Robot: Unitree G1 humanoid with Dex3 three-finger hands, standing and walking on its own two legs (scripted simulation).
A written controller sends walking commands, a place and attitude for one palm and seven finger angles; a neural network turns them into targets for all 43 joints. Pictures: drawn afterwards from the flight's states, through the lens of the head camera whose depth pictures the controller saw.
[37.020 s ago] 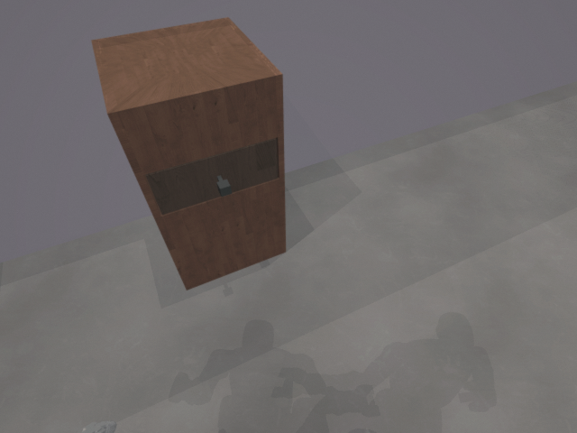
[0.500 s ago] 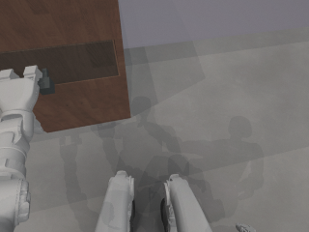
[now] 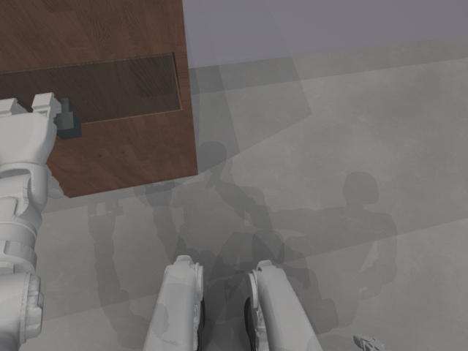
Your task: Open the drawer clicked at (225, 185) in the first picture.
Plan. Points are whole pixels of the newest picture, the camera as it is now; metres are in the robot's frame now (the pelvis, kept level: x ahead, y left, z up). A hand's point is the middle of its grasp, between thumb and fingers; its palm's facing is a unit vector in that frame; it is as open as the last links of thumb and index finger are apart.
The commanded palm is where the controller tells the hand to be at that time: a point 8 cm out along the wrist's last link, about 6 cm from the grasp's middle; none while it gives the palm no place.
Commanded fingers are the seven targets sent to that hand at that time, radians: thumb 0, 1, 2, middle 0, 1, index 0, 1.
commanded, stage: lower the fingers behind the handle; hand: left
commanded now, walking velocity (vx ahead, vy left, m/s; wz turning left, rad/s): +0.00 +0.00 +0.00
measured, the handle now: (66, 117) +0.49 +0.31 -0.04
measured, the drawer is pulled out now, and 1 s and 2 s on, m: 0.00 0.00 0.00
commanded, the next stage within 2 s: close the thumb around the handle in 0.02 s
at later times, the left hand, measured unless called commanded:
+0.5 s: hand (42, 150) +0.43 +0.35 -0.06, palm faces -0.04 -0.03 -1.00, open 9.9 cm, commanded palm +0.43 +0.31 +0.00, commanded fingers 0.00 0.62 0.78 -0.38 -1.32 -0.38 -1.32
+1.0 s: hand (41, 149) +0.43 +0.35 -0.06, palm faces -0.04 -0.03 -1.00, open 5.0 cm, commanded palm +0.42 +0.31 +0.00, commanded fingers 0.00 0.90 0.90 -0.40 -1.35 -0.40 -1.35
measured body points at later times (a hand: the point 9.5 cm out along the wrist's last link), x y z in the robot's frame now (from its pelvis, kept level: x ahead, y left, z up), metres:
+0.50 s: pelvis +0.00 +0.00 +0.00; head +0.19 +0.04 +0.41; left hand +0.43 +0.34 -0.01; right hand +0.08 -0.27 -0.13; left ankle +0.05 +0.09 -0.53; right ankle +0.04 -0.12 -0.53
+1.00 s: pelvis +0.00 +0.00 +0.00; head +0.19 +0.04 +0.40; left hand +0.43 +0.35 -0.01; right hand +0.08 -0.27 -0.13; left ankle +0.05 +0.09 -0.53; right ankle +0.04 -0.12 -0.53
